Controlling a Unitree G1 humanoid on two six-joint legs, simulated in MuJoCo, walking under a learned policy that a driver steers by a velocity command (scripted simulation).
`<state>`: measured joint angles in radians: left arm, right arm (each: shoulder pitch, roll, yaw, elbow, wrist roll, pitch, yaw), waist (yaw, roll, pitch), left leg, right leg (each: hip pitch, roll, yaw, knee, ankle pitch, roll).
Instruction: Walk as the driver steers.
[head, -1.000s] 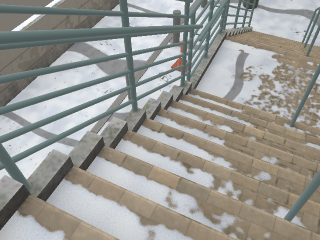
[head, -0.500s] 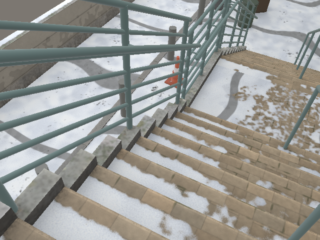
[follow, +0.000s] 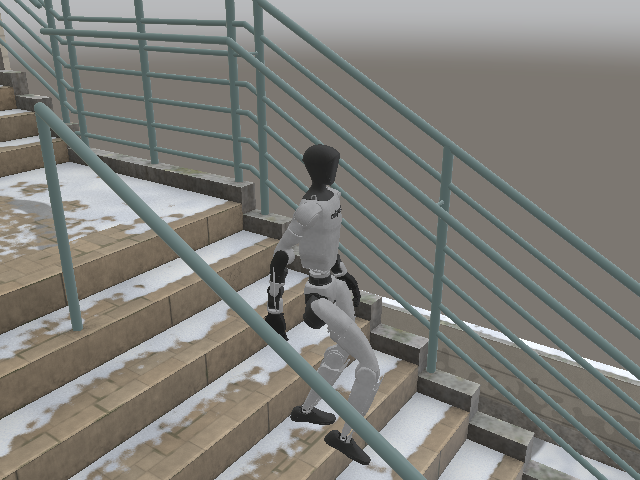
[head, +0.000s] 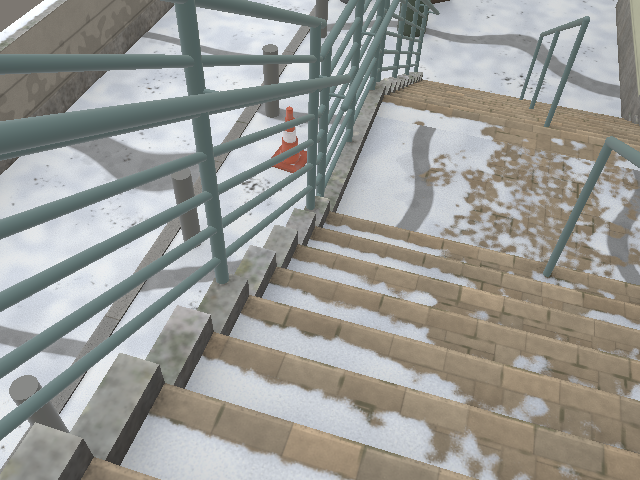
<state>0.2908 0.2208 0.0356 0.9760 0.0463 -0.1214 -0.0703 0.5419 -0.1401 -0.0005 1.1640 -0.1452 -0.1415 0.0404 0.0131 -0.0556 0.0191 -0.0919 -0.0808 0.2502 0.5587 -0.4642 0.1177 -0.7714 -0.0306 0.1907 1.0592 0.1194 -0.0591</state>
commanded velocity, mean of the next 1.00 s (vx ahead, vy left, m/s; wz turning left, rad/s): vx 0.50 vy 0.00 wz -0.56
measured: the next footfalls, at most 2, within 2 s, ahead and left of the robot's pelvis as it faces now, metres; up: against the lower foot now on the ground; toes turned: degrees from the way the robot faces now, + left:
right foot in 0.38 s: +0.26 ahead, -0.12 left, -0.17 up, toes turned -14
left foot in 0.70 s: +0.61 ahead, +0.05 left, -0.33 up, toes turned -22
